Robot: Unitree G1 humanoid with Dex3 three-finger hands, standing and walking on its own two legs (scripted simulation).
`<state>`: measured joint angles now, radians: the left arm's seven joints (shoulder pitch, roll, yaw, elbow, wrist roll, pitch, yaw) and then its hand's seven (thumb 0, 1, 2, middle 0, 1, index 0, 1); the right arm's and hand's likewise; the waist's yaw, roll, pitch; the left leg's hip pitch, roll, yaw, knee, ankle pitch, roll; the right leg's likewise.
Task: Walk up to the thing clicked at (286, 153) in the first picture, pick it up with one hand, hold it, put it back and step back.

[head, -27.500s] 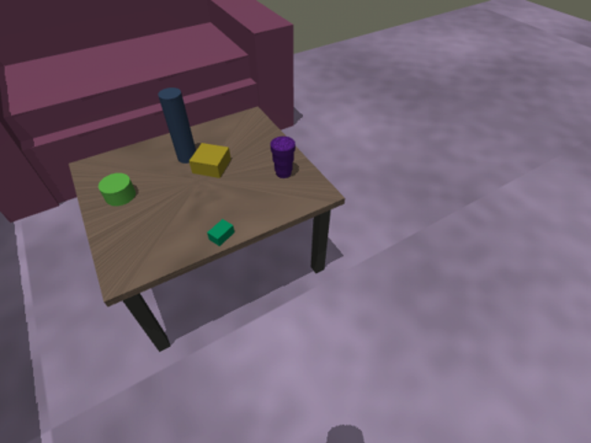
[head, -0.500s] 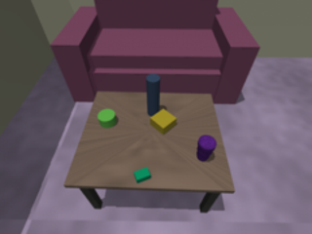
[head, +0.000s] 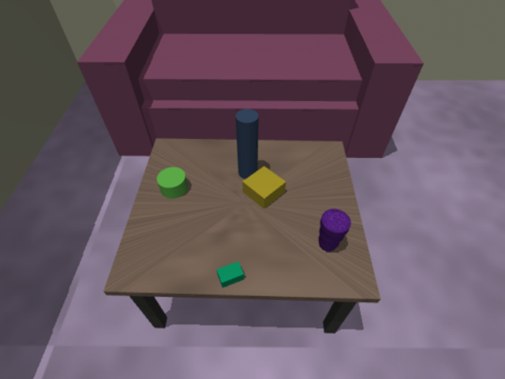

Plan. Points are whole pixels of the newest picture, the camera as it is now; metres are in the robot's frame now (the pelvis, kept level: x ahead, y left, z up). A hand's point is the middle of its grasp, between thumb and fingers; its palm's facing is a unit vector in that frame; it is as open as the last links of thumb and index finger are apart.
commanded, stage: step back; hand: right
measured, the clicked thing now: (331, 232) +0.55 -0.21 -0.29
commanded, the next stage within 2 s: none
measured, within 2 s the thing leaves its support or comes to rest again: neither
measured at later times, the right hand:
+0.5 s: hand out of the picture -0.04 -0.23 -0.16, palm faces -0.03 +0.90 -0.43, open 7.4 cm
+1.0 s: hand out of the picture -0.10 -0.24 -0.17, palm faces -0.03 +0.92 -0.40, open 7.4 cm
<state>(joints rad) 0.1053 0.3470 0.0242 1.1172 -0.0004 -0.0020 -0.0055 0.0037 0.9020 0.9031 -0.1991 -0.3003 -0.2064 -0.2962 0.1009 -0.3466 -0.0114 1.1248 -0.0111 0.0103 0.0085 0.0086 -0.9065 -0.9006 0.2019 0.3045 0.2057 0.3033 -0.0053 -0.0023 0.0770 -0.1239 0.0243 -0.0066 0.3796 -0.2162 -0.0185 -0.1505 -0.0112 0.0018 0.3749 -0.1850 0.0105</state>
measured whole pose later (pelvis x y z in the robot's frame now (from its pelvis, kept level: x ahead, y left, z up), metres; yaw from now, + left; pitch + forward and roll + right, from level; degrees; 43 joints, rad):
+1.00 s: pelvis -0.19 +0.03 -0.02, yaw -1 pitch -1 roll +0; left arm 0.09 0.35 0.06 0.78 0.03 0.04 0.01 0.00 0.90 0.90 -0.20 -0.30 -0.21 -0.30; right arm 0.15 -0.40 -0.04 0.88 -0.01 0.04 -0.02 0.01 -0.91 -0.90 0.20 0.30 0.21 0.30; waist 0.00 0.02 0.18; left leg -0.33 -0.06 -0.09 0.87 -0.50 -0.01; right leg -0.35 0.00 0.02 0.60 -0.23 -0.01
